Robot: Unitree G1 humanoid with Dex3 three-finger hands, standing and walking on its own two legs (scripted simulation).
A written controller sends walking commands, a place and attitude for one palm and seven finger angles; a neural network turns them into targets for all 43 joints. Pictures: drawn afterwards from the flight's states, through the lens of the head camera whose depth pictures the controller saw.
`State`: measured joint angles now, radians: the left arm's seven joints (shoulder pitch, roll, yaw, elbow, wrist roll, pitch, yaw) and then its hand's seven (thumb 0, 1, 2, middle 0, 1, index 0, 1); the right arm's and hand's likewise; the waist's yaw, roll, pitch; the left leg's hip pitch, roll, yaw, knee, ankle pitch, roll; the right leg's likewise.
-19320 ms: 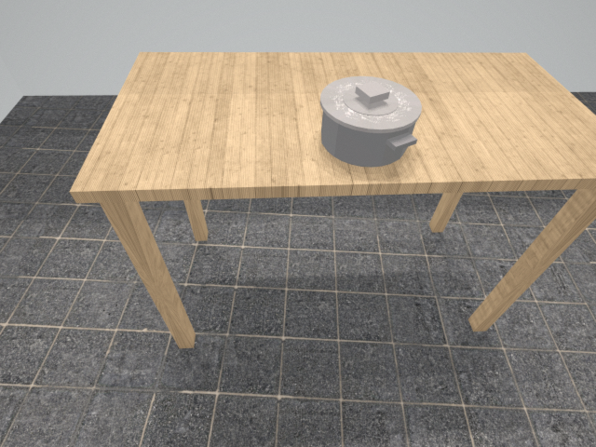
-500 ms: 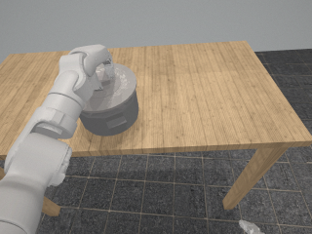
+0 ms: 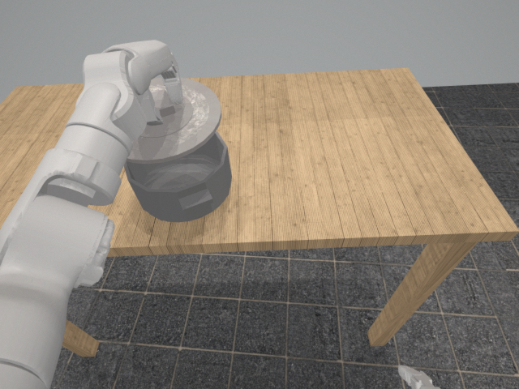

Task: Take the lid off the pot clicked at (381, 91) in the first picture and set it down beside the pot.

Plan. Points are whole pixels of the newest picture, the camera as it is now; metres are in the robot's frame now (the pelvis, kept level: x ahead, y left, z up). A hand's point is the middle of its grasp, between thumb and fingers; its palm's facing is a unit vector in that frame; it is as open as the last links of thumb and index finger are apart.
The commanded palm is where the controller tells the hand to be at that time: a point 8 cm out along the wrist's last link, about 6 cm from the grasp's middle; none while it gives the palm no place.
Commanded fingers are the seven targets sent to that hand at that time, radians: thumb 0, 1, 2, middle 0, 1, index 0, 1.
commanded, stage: lift the lid straight up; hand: left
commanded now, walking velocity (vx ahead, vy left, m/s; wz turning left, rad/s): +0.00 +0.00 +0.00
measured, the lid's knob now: (155, 105) +0.50 +0.15 +0.20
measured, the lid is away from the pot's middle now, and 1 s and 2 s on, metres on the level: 0.01 0.01 0.13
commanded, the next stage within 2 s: move the lid sideways beside the pot in 0.94 s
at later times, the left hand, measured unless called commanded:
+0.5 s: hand (138, 73) +0.48 +0.16 +0.26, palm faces -0.20 -0.05 -0.98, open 7.6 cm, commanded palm +0.46 +0.16 +0.33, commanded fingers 0.00 0.58 1.01 -0.79 -1.05 -0.88 -1.08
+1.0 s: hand (140, 54) +0.48 +0.15 +0.29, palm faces -0.17 -0.06 -0.98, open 7.5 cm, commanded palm +0.46 +0.15 +0.35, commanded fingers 0.00 0.58 1.01 -0.79 -1.05 -0.88 -1.08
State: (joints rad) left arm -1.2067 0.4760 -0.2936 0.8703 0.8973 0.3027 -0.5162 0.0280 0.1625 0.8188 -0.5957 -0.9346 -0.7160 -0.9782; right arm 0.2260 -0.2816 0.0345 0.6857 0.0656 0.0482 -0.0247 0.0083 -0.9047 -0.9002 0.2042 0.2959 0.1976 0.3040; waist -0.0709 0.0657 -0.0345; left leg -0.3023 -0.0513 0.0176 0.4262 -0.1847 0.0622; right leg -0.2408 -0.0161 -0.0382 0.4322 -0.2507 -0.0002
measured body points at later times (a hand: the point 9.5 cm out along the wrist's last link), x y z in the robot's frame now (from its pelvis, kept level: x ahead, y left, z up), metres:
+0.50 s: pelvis +0.00 +0.01 +0.00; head +0.02 -0.01 +0.45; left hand +0.48 +0.16 +0.32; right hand +0.11 -0.25 -0.12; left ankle +0.02 +0.08 -0.74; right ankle -0.02 -0.12 -0.74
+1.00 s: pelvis +0.00 +0.00 +0.00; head +0.02 -0.02 +0.45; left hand +0.48 +0.15 +0.34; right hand +0.11 -0.25 -0.13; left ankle +0.02 +0.08 -0.74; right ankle -0.02 -0.12 -0.74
